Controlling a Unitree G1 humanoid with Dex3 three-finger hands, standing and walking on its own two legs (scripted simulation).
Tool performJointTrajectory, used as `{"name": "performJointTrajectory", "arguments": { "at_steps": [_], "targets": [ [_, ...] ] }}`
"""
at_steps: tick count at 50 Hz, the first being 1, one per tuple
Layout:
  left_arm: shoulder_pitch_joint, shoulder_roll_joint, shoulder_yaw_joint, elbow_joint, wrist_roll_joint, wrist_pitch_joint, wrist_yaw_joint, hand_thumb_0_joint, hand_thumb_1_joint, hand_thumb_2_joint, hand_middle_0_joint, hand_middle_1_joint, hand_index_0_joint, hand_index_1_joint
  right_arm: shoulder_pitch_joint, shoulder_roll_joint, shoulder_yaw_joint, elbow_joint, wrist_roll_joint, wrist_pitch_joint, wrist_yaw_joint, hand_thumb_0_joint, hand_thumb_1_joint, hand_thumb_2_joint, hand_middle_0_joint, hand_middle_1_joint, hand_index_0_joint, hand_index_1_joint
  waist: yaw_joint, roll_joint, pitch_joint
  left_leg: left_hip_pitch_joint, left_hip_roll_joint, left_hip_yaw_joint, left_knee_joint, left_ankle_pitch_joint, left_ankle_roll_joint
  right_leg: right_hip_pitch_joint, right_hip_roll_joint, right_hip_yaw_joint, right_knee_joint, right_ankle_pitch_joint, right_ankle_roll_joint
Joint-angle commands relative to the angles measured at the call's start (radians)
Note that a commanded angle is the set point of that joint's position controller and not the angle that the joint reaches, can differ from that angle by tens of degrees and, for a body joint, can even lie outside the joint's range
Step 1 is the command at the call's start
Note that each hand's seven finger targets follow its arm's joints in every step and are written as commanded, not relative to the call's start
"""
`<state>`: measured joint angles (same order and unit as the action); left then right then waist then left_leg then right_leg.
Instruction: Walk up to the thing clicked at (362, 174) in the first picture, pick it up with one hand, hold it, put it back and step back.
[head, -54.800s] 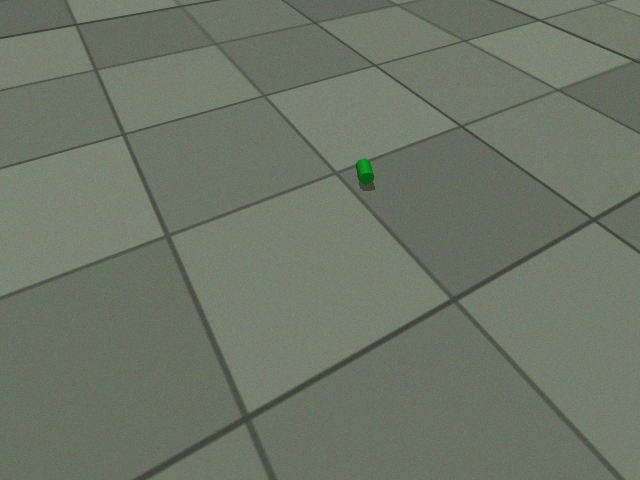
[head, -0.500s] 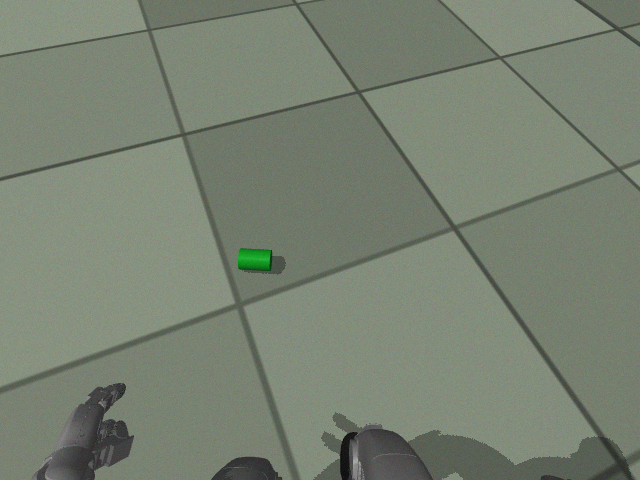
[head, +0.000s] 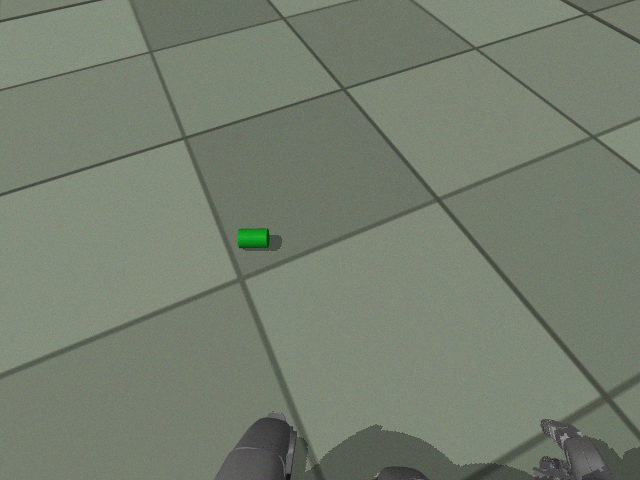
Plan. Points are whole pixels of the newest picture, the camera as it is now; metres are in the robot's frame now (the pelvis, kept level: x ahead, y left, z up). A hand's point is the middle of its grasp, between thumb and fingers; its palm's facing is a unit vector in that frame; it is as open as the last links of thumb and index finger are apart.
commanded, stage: step back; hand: left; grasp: from above
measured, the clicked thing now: (253, 238) +0.91 +0.33 -0.72
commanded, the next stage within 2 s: stand in 1.52 s
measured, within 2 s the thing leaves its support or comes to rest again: neither
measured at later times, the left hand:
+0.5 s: hand out of the picture -0.06 +0.25 -0.14, palm faces +0.09 -0.93 -0.36, open 7.4 cm
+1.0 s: hand out of the picture -0.17 +0.28 -0.14, palm faces +0.04 -0.92 -0.40, open 7.4 cm
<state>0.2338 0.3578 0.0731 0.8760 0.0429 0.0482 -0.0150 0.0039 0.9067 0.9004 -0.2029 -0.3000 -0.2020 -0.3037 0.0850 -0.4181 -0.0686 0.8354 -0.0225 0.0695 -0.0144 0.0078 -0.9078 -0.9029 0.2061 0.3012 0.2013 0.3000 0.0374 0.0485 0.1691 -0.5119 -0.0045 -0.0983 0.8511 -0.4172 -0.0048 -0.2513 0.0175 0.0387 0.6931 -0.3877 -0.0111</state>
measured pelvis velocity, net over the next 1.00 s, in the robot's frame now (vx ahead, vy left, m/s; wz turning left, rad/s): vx -0.20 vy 0.00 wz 0.07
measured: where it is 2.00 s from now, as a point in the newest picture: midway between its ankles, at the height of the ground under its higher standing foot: outside the picture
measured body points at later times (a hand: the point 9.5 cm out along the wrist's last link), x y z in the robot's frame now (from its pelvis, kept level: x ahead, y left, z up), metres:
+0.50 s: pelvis -0.16 -0.02 +0.01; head -0.12 +0.00 +0.46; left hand -0.07 +0.30 -0.11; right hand -0.05 -0.32 -0.10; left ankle -0.14 +0.11 -0.72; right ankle -0.18 -0.15 -0.66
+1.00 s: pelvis -0.20 +0.00 +0.01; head -0.17 +0.00 +0.46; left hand -0.17 +0.33 -0.11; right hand -0.12 -0.31 -0.11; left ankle -0.20 +0.12 -0.72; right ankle -0.20 -0.14 -0.68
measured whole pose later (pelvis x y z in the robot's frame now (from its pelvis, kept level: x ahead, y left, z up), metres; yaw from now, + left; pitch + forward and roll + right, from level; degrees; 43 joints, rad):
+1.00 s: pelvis -0.20 +0.00 +0.01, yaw +4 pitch -2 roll +1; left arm 0.24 0.41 0.06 0.98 0.03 0.00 -0.01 0.01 0.90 0.90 -0.20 -0.30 -0.20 -0.30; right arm 0.25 -0.36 -0.07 0.97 -0.05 -0.03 0.03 0.01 -0.91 -0.90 0.21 0.30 0.20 0.30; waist 0.00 -0.03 0.08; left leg -0.22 -0.01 0.00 0.53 -0.29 0.01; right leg -0.35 -0.01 0.05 0.89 -0.48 -0.02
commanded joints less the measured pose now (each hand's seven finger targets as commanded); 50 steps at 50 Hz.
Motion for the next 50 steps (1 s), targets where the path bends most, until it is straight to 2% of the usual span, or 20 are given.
{"name": "performJointTrajectory", "arguments": {
  "at_steps": [1,3,9,12,14,16,17,21,25,28,30,32,35,38,43,44,45,46,47,50],
  "targets": [
    [-0.188,0.296,0.073,-0.160,0.002,-0.035,0.031,0.000,0.900,0.900,-0.200,-0.300,-0.200,-0.300,0.071,-0.203,-0.051,-0.037,0.019,-0.026,-0.016,0.000,-0.900,-0.900,0.200,0.300,0.200,0.300,-0.058,-0.174,-0.042,0.082,-0.106,-0.097,0.374,-0.029,0.003,-0.260,-0.256,0.241,-0.377,0.106,-0.166],
    [-0.184,0.247,0.076,-0.152,0.000,-0.030,0.033,0.000,0.900,0.900,-0.200,-0.300,-0.200,-0.300,0.130,-0.154,-0.031,-0.017,0.020,-0.033,-0.022,0.000,-0.900,-0.900,0.200,0.300,0.200,0.300,-0.065,-0.213,-0.096,0.043,-0.134,-0.063,0.379,-0.005,-0.007,-0.133,-0.180,0.112,-0.301,0.263,-0.113],
    [-0.024,0.245,0.074,-0.155,0.004,-0.016,0.055,0.000,0.900,0.900,-0.200,-0.300,-0.200,-0.300,0.098,-0.133,-0.015,-0.055,0.001,-0.057,-0.028,0.000,-0.900,-0.900,0.200,0.300,0.200,0.300,0.035,-0.269,-0.204,-0.005,-0.045,0.031,-0.008,-0.140,-0.024,0.254,-0.281,0.173,-0.173,0.620,-0.191],
    [-0.074,0.261,0.070,-0.168,-0.012,-0.003,0.054,0.000,0.900,0.900,-0.200,-0.300,-0.200,-0.300,0.209,-0.135,-0.029,-0.018,-0.006,-0.061,-0.023,0.000,-0.900,-0.900,0.200,0.300,0.200,0.300,-0.009,-0.277,-0.283,0.160,-0.016,0.073,-0.325,0.014,0.011,0.258,-0.276,0.157,-0.071,0.665,-0.158],
    [-0.092,0.239,0.042,-0.182,-0.021,0.006,0.046,0.000,0.900,0.900,-0.200,-0.300,-0.200,-0.300,0.246,-0.177,-0.051,0.017,-0.011,-0.058,-0.021,0.000,-0.900,-0.900,0.200,0.300,0.200,0.300,-0.038,-0.164,-0.289,0.338,0.021,0.015,-0.471,0.297,0.040,0.059,-0.208,0.114,-0.003,0.452,-0.077],
    [-0.120,0.212,0.037,-0.190,-0.032,0.005,0.053,0.000,0.900,0.900,-0.200,-0.300,-0.200,-0.300,0.136,-0.320,-0.074,-0.028,-0.026,-0.047,-0.003,0.000,-0.900,-0.900,0.200,0.300,0.200,0.300,-0.030,0.187,-0.236,0.344,0.345,-0.364,-0.500,0.496,0.241,-0.239,0.029,-0.052,0.300,-0.224,-0.003],
    [-0.179,0.238,0.050,-0.190,-0.018,0.005,0.064,0.000,0.900,0.900,-0.200,-0.300,-0.200,-0.300,0.116,-0.352,-0.081,-0.043,-0.027,-0.052,-0.005,0.000,-0.900,-0.900,0.200,0.300,0.200,0.300,-0.080,0.211,-0.206,0.176,0.429,-0.447,-0.524,0.500,0.334,-0.163,0.010,0.060,0.474,-0.298,0.005],
    [-0.072,0.220,0.049,-0.107,-0.036,0.001,0.041,0.000,0.900,0.900,-0.200,-0.300,-0.200,-0.300,0.019,-0.197,-0.033,-0.053,-0.024,-0.064,-0.017,0.000,-0.900,-0.900,0.200,0.300,0.200,0.300,0.010,0.070,-0.159,0.207,0.219,-0.104,-0.424,0.555,0.208,-0.177,0.066,0.103,0.541,-0.112,-0.011],
    [-0.098,0.192,0.031,-0.094,-0.023,-0.042,0.021,0.000,0.900,0.900,-0.200,-0.300,-0.200,-0.300,0.092,-0.180,-0.039,-0.017,-0.020,-0.071,-0.003,0.000,-0.900,-0.900,0.200,0.300,0.200,0.300,-0.061,0.114,-0.187,0.416,0.192,-0.131,-0.428,0.135,0.198,-0.157,-0.005,0.022,0.023,-0.141,0.019],
    [0.013,0.179,0.039,-0.007,-0.016,-0.082,0.035,0.000,0.900,0.900,-0.200,-0.300,-0.200,-0.300,0.061,-0.192,-0.039,-0.010,-0.014,-0.048,0.008,0.000,-0.900,-0.900,0.200,0.300,0.200,0.300,-0.007,0.092,-0.208,0.317,0.181,-0.061,-0.271,0.198,0.155,0.102,0.008,-0.014,-0.451,0.048,-0.012],
    [0.002,0.298,0.065,0.003,0.013,-0.104,0.043,0.000,0.900,0.900,-0.200,-0.300,-0.200,-0.300,0.104,-0.087,-0.007,-0.026,-0.003,-0.053,0.012,0.000,-0.900,-0.900,0.200,0.300,0.200,0.300,-0.030,-0.200,-0.181,-0.052,0.011,0.032,-0.046,-0.044,0.035,0.296,-0.212,0.439,-0.431,0.092,-0.080],
    [-0.137,0.365,0.072,-0.041,0.012,-0.097,0.044,0.000,0.900,0.900,-0.200,-0.300,-0.200,-0.300,0.044,-0.168,-0.035,-0.009,-0.018,-0.052,0.003,0.000,-0.900,-0.900,0.200,0.300,0.200,0.300,-0.012,-0.167,-0.059,0.117,0.064,-0.029,0.035,-0.118,-0.002,-0.180,-0.401,0.558,-0.452,-0.280,-0.236],
    [-0.160,0.278,0.051,-0.031,-0.001,-0.109,0.035,0.000,0.900,0.900,-0.200,-0.300,-0.200,-0.300,0.057,-0.171,-0.042,0.030,-0.006,-0.058,0.026,0.000,-0.900,-0.900,0.200,0.300,0.200,0.300,-0.040,-0.159,-0.013,0.114,0.025,-0.006,0.024,0.017,-0.002,-0.122,-0.234,0.310,-0.450,-0.298,-0.152],
    [-0.076,0.303,0.060,0.000,0.004,-0.108,0.024,0.000,0.900,0.900,-0.200,-0.300,-0.200,-0.300,0.029,-0.163,-0.038,0.017,-0.017,-0.073,0.038,0.000,-0.900,-0.900,0.200,0.300,0.200,0.300,0.001,-0.203,-0.019,0.090,0.032,0.032,-0.086,-0.010,-0.007,-0.077,-0.240,0.324,-0.447,-0.356,-0.156],
    [-0.075,0.249,0.024,-0.008,-0.006,-0.081,0.008,0.000,0.900,0.900,-0.200,-0.300,-0.200,-0.300,0.123,-0.144,-0.054,0.072,-0.018,-0.117,0.030,0.000,-0.900,-0.900,0.200,0.300,0.200,0.300,-0.046,-0.172,-0.123,0.404,-0.021,0.102,-0.467,0.067,0.012,-0.084,-0.155,0.137,-0.213,-0.032,-0.103],
    [-0.065,0.200,0.007,-0.018,-0.011,-0.079,0.008,0.000,0.900,0.900,-0.200,-0.300,-0.200,-0.300,0.178,-0.177,-0.068,0.085,-0.026,-0.126,0.019,0.000,-0.900,-0.900,0.200,0.300,0.200,0.300,-0.073,-0.059,-0.175,0.545,0.080,-0.075,-0.513,0.054,0.035,-0.204,-0.103,0.081,-0.041,0.036,-0.066],
    [-0.075,0.149,-0.005,-0.034,-0.026,-0.080,0.008,0.000,0.900,0.900,-0.200,-0.300,-0.200,-0.300,0.213,-0.264,-0.081,0.085,-0.026,-0.131,0.014,0.000,-0.900,-0.900,0.200,0.300,0.200,0.300,-0.089,0.134,-0.192,0.605,0.297,-0.424,-0.621,-0.152,0.140,-0.394,0.024,-0.045,0.160,-0.107,-0.015],
    [-0.124,0.248,0.024,-0.025,-0.012,-0.078,0.020,0.000,0.900,0.900,-0.200,-0.300,-0.200,-0.300,0.221,-0.309,-0.092,0.082,-0.018,-0.131,0.013,0.000,-0.900,-0.900,0.200,0.300,0.200,0.300,-0.107,0.042,-0.145,0.484,0.379,-0.501,-0.627,-0.219,0.230,-0.374,-0.035,0.029,0.244,-0.164,-0.018],
    [-0.120,0.276,0.029,-0.028,-0.013,-0.082,0.019,0.000,0.900,0.900,-0.200,-0.300,-0.200,-0.300,0.204,-0.308,-0.094,0.082,-0.016,-0.130,0.013,0.000,-0.900,-0.900,0.200,0.300,0.200,0.300,-0.092,0.029,-0.114,0.417,0.399,-0.494,-0.631,-0.192,0.270,-0.338,-0.056,0.055,0.270,-0.166,-0.020],
    [-0.048,0.243,0.030,-0.002,-0.018,-0.085,0.007,0.000,0.900,0.900,-0.200,-0.300,-0.200,-0.300,0.157,-0.220,-0.066,0.061,-0.014,-0.143,0.008,0.000,-0.900,-0.900,0.200,0.300,0.200,0.300,-0.040,0.051,-0.126,0.477,0.267,-0.219,-0.544,0.188,0.185,-0.320,-0.082,0.035,0.211,-0.085,-0.020]
  ]
}}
